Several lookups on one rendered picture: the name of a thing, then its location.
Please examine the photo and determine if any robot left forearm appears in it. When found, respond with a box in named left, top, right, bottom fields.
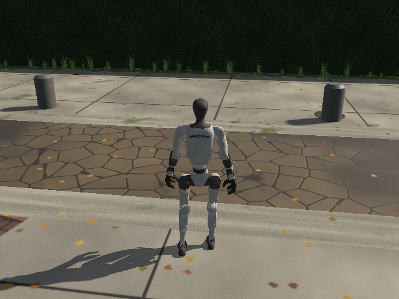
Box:
left=166, top=150, right=178, bottom=176

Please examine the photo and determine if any robot left hand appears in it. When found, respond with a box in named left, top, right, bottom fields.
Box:
left=165, top=174, right=179, bottom=189

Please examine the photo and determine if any robot right hand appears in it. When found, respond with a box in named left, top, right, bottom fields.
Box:
left=223, top=178, right=237, bottom=195

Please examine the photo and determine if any robot left shin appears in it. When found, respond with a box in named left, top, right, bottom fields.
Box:
left=179, top=205, right=188, bottom=247

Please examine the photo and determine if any robot left upper arm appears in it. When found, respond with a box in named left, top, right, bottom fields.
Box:
left=171, top=125, right=187, bottom=159

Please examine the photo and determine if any right robot thigh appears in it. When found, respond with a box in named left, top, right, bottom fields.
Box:
left=207, top=173, right=221, bottom=214

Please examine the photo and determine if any robot right forearm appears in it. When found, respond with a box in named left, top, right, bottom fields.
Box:
left=223, top=151, right=235, bottom=180

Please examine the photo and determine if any robot right upper arm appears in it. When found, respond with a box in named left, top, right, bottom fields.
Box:
left=213, top=126, right=229, bottom=160

